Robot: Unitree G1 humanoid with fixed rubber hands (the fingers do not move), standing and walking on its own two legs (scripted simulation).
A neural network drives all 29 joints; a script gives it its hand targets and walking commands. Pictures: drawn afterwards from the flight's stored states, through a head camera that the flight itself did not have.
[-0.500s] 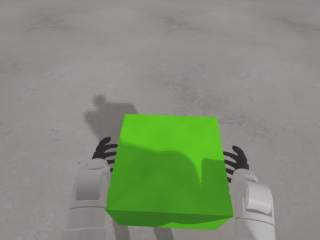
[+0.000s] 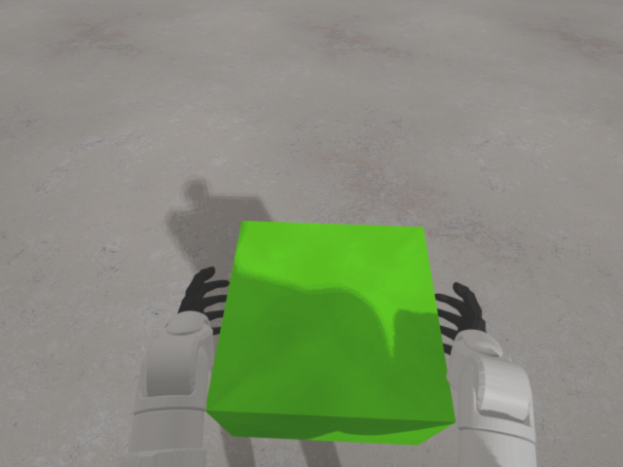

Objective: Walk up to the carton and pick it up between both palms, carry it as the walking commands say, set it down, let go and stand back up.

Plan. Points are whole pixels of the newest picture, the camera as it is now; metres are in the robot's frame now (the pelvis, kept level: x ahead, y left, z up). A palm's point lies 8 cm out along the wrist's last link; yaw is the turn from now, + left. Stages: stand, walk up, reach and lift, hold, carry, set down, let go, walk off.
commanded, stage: carry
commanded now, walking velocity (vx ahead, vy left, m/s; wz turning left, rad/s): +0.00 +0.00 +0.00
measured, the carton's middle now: (328, 331) +0.33 +0.00 -0.01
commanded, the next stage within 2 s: none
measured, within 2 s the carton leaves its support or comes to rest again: neither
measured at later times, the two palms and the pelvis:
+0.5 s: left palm (195, 323) +0.29 +0.17 +0.06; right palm (470, 341) +0.28 -0.18 +0.06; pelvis +0.00 +0.00 +0.00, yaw +0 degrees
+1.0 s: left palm (196, 322) +0.29 +0.17 +0.06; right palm (468, 342) +0.28 -0.18 +0.05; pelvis +0.00 +0.00 +0.00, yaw +0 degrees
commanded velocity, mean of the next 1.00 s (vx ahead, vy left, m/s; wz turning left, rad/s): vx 0.00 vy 0.00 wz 0.00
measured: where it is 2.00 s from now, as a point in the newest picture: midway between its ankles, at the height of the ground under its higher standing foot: outside the picture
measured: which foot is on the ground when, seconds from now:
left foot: down 0.00-1.00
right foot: down 0.00-1.00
